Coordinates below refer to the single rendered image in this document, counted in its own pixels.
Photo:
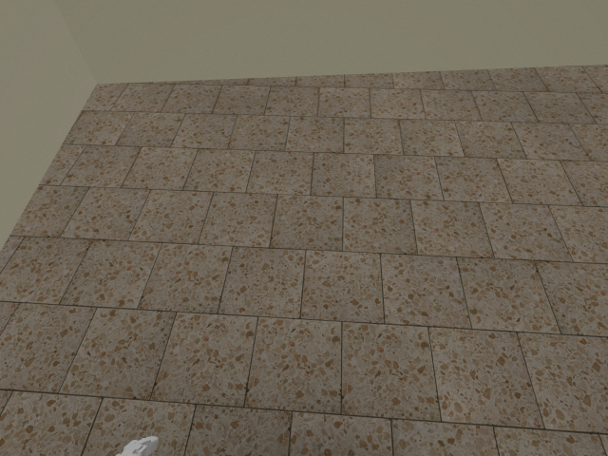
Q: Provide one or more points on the robot left hand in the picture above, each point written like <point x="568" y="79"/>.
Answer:
<point x="143" y="447"/>

